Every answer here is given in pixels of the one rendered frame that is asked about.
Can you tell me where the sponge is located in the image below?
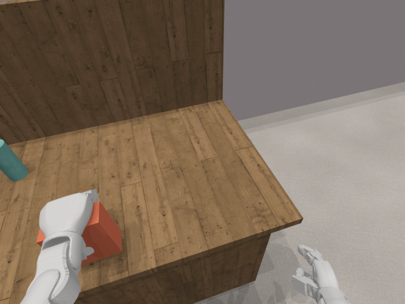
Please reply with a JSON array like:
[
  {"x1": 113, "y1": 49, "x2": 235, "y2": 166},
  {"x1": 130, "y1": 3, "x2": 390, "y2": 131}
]
[{"x1": 37, "y1": 201, "x2": 122, "y2": 265}]

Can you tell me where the right robot hand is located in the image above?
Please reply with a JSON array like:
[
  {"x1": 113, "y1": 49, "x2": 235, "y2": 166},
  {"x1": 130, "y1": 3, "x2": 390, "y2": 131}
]
[{"x1": 292, "y1": 244, "x2": 340, "y2": 302}]

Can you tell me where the robot right forearm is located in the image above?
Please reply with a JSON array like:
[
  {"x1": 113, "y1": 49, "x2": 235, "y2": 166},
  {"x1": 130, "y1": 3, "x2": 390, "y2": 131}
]
[{"x1": 317, "y1": 287, "x2": 351, "y2": 304}]

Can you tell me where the robot left forearm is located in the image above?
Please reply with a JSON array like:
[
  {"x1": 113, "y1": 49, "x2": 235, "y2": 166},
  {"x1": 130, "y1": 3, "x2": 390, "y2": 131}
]
[{"x1": 20, "y1": 231, "x2": 84, "y2": 304}]

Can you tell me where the table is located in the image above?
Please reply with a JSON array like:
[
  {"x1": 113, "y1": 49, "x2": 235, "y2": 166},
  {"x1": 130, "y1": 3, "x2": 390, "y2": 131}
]
[{"x1": 0, "y1": 0, "x2": 303, "y2": 304}]

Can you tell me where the left robot hand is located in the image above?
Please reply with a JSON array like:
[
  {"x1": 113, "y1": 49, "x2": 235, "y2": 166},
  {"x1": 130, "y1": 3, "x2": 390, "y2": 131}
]
[{"x1": 39, "y1": 189, "x2": 100, "y2": 260}]

